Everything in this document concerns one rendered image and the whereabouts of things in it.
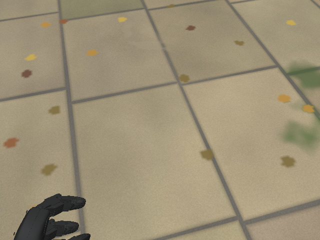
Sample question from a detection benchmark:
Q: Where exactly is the left robot hand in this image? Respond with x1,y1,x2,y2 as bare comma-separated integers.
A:
13,193,91,240

